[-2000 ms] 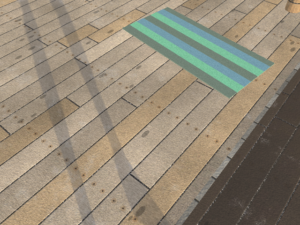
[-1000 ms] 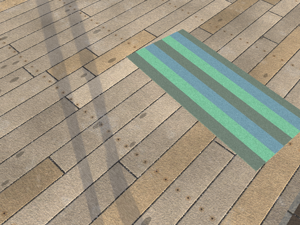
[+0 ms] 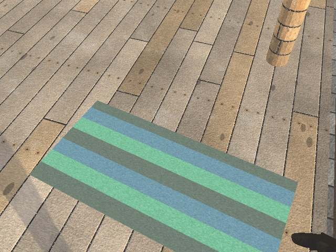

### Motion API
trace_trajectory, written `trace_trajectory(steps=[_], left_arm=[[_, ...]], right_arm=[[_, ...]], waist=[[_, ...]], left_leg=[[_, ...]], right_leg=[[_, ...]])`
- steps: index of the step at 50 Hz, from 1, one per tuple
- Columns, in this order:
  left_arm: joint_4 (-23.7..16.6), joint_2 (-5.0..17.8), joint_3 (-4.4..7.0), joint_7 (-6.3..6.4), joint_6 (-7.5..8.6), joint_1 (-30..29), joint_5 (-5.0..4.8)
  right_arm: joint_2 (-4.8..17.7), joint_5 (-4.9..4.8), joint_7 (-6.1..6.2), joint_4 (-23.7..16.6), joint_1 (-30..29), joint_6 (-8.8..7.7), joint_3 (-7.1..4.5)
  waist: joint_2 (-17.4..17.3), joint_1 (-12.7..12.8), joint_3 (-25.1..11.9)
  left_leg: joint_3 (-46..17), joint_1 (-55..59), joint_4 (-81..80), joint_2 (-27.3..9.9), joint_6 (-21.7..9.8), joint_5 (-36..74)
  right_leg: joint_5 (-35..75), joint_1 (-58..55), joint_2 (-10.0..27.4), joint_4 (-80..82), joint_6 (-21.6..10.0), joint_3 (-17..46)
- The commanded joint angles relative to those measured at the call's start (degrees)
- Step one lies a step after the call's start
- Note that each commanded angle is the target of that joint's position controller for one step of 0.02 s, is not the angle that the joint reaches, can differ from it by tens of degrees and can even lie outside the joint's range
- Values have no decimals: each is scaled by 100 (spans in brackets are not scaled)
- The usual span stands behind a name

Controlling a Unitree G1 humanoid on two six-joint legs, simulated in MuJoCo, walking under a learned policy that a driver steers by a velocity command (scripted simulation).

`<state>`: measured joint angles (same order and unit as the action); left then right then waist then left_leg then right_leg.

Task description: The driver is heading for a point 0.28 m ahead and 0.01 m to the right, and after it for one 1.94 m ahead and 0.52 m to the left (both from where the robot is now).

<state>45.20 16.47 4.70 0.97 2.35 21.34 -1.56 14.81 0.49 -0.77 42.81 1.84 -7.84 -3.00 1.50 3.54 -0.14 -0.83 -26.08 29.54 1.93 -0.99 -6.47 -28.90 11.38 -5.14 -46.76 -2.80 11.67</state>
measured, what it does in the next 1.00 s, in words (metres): walks ahead, turning left: right foot, then left foot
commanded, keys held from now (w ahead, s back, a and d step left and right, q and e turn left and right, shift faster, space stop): w+e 0.06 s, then q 0.94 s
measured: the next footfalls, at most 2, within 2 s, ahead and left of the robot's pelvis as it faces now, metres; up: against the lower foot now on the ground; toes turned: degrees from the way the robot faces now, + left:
right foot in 0.38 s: +0.28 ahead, -0.13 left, +0.00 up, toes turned +1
left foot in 0.76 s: +0.20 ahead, +0.12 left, +0.00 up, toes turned +15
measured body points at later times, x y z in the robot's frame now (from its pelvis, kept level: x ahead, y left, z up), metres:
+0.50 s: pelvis +0.17 -0.02 +0.01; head +0.21 -0.03 +0.46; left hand +0.36 +0.23 -0.07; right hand +0.25 -0.31 -0.12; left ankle +0.10 +0.11 -0.66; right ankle +0.24 -0.13 -0.73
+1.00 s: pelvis +0.17 +0.03 +0.02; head +0.20 +0.08 +0.47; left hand +0.22 +0.35 -0.10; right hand +0.39 -0.20 -0.06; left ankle +0.17 +0.11 -0.73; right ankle +0.24 -0.13 -0.64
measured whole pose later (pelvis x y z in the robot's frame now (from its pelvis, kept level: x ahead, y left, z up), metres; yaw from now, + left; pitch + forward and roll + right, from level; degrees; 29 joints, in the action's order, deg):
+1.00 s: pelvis +0.17 +0.03 +0.02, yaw +20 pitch +3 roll -3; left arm 43.7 18.1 6.0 3.2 -0.9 6.7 0.3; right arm 16.6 -0.1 1.4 38.6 12.3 1.1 -3.6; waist 1.4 -0.5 1.5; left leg -4.5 -17.9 26.4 2.1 -3.3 -11.0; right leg -19.2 32.9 -0.5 -60.7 3.6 2.8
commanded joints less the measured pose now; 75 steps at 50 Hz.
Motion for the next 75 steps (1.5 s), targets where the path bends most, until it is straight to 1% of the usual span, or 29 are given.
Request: trace_trajectory(steps=[1,2,4,9,14,17,18,19,20,21,22,26,33,37,38,39,40,41,43,46,51,60,63,64,65,66,68,70,75], left_arm=[[-588,835,88,4,118,-20,-65],[-649,793,97,14,82,-316,-6],[-756,560,100,-24,60,-527,61],[-841,32,-69,-3,54,-611,199],[-971,177,-76,-76,93,-1358,152],[-961,383,18,-59,124,-1262,180],[-912,549,85,-22,133,-1093,227],[-946,937,181,59,121,-780,342],[-1020,1190,236,125,9,-603,397],[-959,921,178,90,-62,-412,334],[-979,718,121,65,-80,-561,270],[-966,573,70,59,-101,-1576,284],[-729,795,174,132,-124,-1721,209],[-550,849,200,121,-206,-1685,38],[-410,664,165,105,-240,-1415,54],[-504,307,69,62,-263,-1247,284],[-770,438,98,112,-241,-1745,309],[-805,649,162,155,-247,-2024,216],[-578,708,236,254,-301,-1750,203],[-503,651,254,254,-284,-1503,211],[-595,479,173,205,-208,-1731,168],[-619,571,163,-2,-29,-1656,79],[-482,597,183,-86,32,-1197,101],[-477,798,230,-79,23,-1122,171],[-609,1068,243,-44,-31,-1280,265],[-569,1221,265,-70,-45,-1277,428],[-654,751,145,-35,-20,-1463,240],[-555,649,77,-4,-15,-1326,85],[-408,856,85,31,-15,-785,80]], right_arm=[[827,-64,43,-47,1558,64,-297],[731,-20,47,-93,1257,110,-245],[551,73,32,-19,996,134,-159],[770,-43,-31,251,898,110,-186],[1068,-187,52,457,1276,355,-253],[1091,-273,108,430,1158,452,-257],[953,-265,119,419,1205,453,-221],[649,-149,120,283,1221,413,-127],[257,-53,112,284,1838,380,-1],[574,-162,118,303,1956,436,-64],[913,-210,140,286,1788,537,-184],[727,-143,286,198,1600,1005,-249],[622,-109,101,-304,1097,1090,-210],[737,-81,-13,-286,1411,1109,-311],[917,-42,21,-263,1558,1103,-381],[1614,-22,144,-404,1597,1088,-533],[1869,148,106,-621,1481,990,-524],[1674,219,61,-631,1431,867,-487],[1312,-1,107,-703,854,771,-391],[1072,-51,212,-800,751,803,-282],[1191,-93,308,-851,1009,845,-340],[1295,-126,232,-1088,788,981,-422],[1181,-216,260,-1167,559,1038,-383],[992,-187,277,-1163,733,1038,-329],[650,-64,254,-1108,1111,1019,-230],[1023,-106,261,-1281,947,950,-354],[1374,-69,248,-1027,1060,921,-474],[980,-41,224,-924,1045,951,-358],[560,-67,109,-1093,323,633,-165]], waist=[[-997,-875,-970],[-577,-775,-544],[-607,-540,-17],[-680,-244,-199],[-800,-507,-461],[-844,-286,-451],[-731,-217,-530],[-217,-165,-1000],[1004,-288,-1482],[1294,-129,-1804],[862,-136,-1477],[664,-536,-559],[771,-441,-674],[588,-628,-640],[95,-617,-463],[-1732,-382,-308],[-1933,-620,-315],[-1331,-741,-388],[-824,-401,-305],[-925,-276,-509],[-921,-445,-540],[-1086,-479,-552],[-1004,-188,-663],[-684,-258,-758],[633,-558,-788],[1556,-528,-411],[649,-479,-302],[689,-353,-55],[801,19,181]], left_leg=[[-3460,3950,-1198,-2422,-1131,-2080],[-2703,3227,-1290,-2182,-960,-1421],[-1794,2140,-1565,-1758,-914,-109],[-553,1561,-1460,-1408,-1154,3644],[-531,1771,-1146,-1263,-980,3135],[-891,1705,-635,-1201,-723,2068],[-871,1484,-300,-983,-517,1610],[-645,890,578,-599,-226,535],[-150,-446,1994,-14,141,-2490],[-259,-850,3113,-58,298,-3629],[-320,-1138,3717,-241,369,-3370],[-100,-610,3686,-488,610,-2122],[209,339,1856,-548,339,-1317],[543,1303,323,-235,-100,-613],[158,1704,-293,-315,-324,-86],[-1924,2336,-832,-1803,-935,1654],[-2925,1926,-1112,-2497,-1896,2000],[-2671,1743,-1254,-2228,-1834,1251],[-2001,1684,-1150,-1659,-1168,532],[-1717,1616,-1086,-1370,-1066,939],[-1993,2080,-980,-1280,-1101,714],[-2926,1772,-725,-1107,-1185,988],[-2792,1600,-337,-812,-851,1069],[-2523,1136,8,-549,-564,231],[-1617,406,1185,191,-218,-1817],[-971,-457,2224,658,69,-3232],[-1024,-776,3294,229,299,-2386],[-919,-1229,3341,123,434,-1755],[-19,-640,1697,-190,466,-1379]], right_leg=[[67,3571,530,-2775,94,-114],[499,3396,739,-2721,135,-312],[920,2938,967,-2273,152,-361],[1310,2051,878,-436,373,-886],[2431,1303,517,1101,407,-1021],[2921,619,417,2133,202,-994],[3509,36,578,2488,51,-923],[5247,-1001,1457,2206,-282,-260],[7041,-2193,2859,1864,-1142,803],[6608,-2061,3202,2057,-1590,1297],[5659,-1756,2887,2238,-1479,995],[3587,130,2200,2980,-1056,-221],[3217,242,2339,3013,-1014,-967],[2335,369,2218,2319,-473,-1297],[1658,820,1927,1633,-49,-1640],[-72,2221,1108,-222,623,-2311],[-1051,2970,512,-1429,721,-1430],[-699,3003,601,-1903,604,-962],[287,2993,753,-1876,496,-765],[911,2609,606,-1975,587,-762],[1120,2577,493,-698,735,-627],[758,1318,237,980,642,-552],[1918,286,332,2532,439,-736],[2495,-369,902,2725,233,-366],[3543,-855,2027,2871,-255,737],[4124,-395,2751,2960,-1265,1810],[1991,-424,2291,3101,-1105,1208],[331,-672,1890,3346,-833,1008],[658,-510,1593,3634,-841,564]])
Velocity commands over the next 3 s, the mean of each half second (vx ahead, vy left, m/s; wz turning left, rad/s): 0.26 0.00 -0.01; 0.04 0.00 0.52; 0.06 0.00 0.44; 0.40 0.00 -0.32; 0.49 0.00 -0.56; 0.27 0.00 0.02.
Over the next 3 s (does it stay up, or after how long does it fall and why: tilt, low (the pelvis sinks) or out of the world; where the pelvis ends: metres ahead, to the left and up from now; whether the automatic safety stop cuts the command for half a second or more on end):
stays up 0.82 0.18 0.02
